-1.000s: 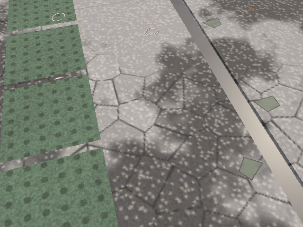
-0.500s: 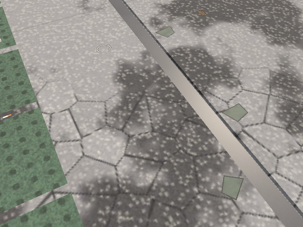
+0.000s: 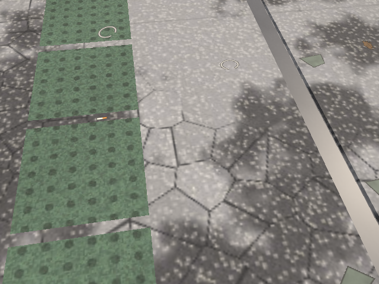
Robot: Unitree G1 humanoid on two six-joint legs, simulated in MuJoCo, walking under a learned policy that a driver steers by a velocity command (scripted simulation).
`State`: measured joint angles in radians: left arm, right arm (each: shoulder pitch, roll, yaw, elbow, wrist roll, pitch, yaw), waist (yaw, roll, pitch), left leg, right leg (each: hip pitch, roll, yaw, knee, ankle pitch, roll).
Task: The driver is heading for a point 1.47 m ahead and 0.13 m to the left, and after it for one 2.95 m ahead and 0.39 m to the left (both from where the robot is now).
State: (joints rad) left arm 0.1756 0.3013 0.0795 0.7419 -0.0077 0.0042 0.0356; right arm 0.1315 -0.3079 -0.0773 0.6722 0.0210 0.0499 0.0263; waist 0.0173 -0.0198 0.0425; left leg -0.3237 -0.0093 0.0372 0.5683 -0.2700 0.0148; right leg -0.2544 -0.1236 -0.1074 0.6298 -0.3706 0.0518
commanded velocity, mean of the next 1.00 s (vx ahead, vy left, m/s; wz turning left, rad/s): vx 0.00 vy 0.00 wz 0.27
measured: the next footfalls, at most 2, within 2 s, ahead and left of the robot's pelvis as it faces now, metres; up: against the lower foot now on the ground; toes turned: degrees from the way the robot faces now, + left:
right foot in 0.42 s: +0.09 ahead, -0.12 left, +0.00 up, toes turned +16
left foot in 0.68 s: +0.00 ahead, +0.13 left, +0.00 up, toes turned +11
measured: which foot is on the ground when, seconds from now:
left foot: down 0.00-0.44, up 0.46-0.66, down 0.68-1.00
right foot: up 0.00-0.40, down 0.42-1.00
